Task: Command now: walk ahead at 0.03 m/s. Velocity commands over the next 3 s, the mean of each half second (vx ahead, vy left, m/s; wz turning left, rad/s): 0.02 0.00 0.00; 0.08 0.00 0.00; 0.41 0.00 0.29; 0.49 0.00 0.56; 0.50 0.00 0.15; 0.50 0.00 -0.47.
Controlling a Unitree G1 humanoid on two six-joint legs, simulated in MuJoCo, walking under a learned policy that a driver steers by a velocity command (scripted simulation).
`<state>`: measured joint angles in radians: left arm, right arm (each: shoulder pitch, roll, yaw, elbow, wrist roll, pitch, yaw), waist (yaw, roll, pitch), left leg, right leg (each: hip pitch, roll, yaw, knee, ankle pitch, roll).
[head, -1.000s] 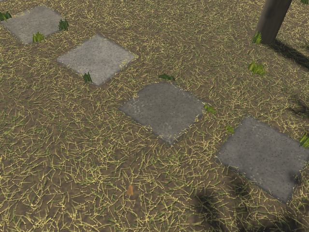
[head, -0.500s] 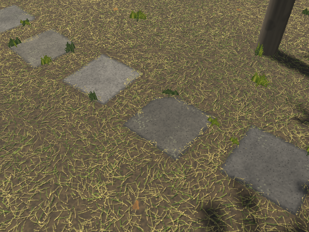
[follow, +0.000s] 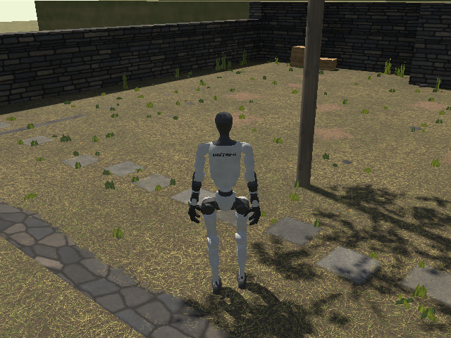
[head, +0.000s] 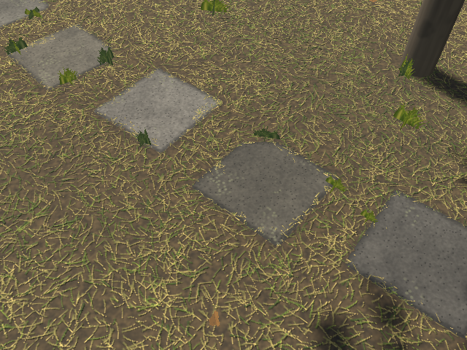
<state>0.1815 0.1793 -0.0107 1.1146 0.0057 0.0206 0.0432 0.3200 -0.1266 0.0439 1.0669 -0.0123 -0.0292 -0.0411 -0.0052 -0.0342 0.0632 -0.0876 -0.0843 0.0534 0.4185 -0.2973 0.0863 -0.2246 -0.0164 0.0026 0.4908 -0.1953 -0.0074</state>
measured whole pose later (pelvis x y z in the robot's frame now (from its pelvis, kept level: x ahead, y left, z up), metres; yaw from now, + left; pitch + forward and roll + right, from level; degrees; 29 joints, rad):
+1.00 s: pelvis +0.05 -0.02 +0.00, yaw +0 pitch +0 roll +0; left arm 0.30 0.15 0.01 1.13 0.03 -0.01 0.01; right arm 0.49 -0.15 -0.02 1.16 -0.03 -0.03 -0.04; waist -0.04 0.02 -0.01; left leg 0.00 -0.05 0.04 0.34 -0.34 0.08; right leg -0.36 -0.01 -0.06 0.81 -0.42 -0.06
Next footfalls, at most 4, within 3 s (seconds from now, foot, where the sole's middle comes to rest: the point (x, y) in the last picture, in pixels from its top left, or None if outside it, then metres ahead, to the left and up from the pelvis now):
1.18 right None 0.23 -0.16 -0.77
1.70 left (216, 349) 0.50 0.06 -0.77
2.26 right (209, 236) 0.87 0.09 -0.77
2.80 left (128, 202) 1.01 0.38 -0.77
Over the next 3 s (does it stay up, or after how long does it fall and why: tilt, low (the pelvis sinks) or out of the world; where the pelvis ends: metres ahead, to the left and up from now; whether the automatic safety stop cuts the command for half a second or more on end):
stays up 0.99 0.27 0.01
